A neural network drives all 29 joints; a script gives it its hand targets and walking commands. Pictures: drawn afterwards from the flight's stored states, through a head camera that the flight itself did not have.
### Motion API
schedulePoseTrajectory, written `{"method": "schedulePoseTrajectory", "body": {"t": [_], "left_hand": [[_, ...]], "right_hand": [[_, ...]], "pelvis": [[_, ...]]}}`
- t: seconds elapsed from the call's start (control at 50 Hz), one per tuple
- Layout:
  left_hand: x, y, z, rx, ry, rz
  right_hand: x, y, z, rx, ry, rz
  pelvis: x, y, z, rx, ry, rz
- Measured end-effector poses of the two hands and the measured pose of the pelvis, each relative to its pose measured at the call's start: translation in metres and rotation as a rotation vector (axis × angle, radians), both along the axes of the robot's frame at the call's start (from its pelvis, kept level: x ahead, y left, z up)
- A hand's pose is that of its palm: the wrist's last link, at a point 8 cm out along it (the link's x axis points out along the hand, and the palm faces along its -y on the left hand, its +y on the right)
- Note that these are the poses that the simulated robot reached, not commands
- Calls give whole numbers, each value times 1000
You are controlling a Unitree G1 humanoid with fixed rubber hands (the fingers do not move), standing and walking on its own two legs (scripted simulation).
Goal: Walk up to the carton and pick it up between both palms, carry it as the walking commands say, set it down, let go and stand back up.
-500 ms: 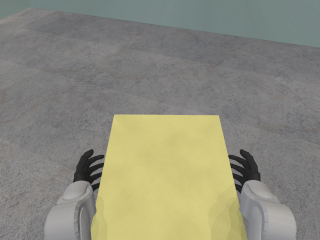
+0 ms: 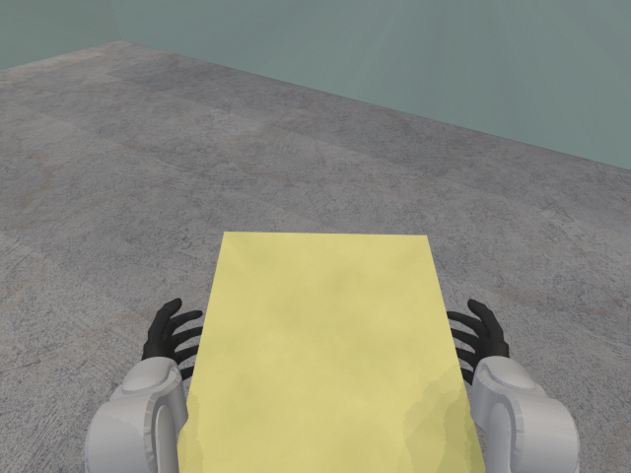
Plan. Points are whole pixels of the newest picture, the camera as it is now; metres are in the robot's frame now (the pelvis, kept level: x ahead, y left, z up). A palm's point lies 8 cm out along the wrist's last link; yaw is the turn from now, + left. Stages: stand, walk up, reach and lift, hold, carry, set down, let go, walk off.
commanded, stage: carry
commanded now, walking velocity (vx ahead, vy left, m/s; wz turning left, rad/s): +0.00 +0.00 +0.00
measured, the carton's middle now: (324, 366) +0.27 +0.01 +0.02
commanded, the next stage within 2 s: none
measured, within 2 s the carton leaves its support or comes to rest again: neither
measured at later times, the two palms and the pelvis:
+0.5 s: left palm (203, 421) +0.17 +0.13 +0.07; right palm (539, 435) +0.17 -0.22 +0.07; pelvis -0.08 -0.04 +0.00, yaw +0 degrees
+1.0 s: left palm (200, 410) +0.19 +0.14 +0.05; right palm (521, 423) +0.19 -0.21 +0.06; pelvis -0.07 -0.03 +0.00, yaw -1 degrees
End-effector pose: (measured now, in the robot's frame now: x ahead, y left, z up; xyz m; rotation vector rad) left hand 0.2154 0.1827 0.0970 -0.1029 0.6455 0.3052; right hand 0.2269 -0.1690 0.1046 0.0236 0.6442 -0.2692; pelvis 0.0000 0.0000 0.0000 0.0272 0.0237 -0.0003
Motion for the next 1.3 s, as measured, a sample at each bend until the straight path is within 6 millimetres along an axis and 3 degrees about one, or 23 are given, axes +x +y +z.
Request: {"method": "schedulePoseTrajectory", "body": {"t": [0.08,0.16,0.24,0.4,0.58,0.74,1.08,1.3], "left_hand": [[-10,-17,-3,-17,4,-73],[-19,-28,6,34,4,-110],[-23,-32,-1,50,5,-78],[-45,-44,-16,40,34,-53],[-38,-49,-29,55,17,-67],[-38,-47,-37,42,14,-71],[-16,-36,-51,26,25,-80],[-1,-32,-45,30,-14,-89]], "right_hand": [[-33,-17,6,-23,0,-71],[-56,-27,-3,31,2,-108],[-50,-32,-16,30,3,-68],[-57,-44,-21,16,34,-31],[-52,-50,-36,4,16,-25],[-52,-47,-39,-18,12,-21],[-35,-36,-48,-36,25,-27],[-25,-32,-46,-23,-15,-43]], "pelvis": [[-25,-3,2,-4,-20,-46],[-36,-4,2,-30,-4,-9],[-46,-15,-4,-5,3,-36],[-69,-35,-1,-28,-4,-7],[-83,-39,-2,-30,1,-1],[-81,-37,-2,-28,9,-2],[-65,-23,0,-27,22,-14],[-54,-15,-1,-25,21,-25]]}}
